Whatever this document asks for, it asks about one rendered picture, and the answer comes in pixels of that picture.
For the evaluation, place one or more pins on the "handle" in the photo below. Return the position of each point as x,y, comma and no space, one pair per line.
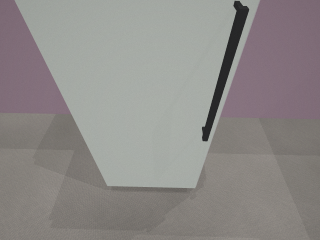
234,38

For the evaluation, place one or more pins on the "fridge door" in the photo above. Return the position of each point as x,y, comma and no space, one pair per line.
138,77

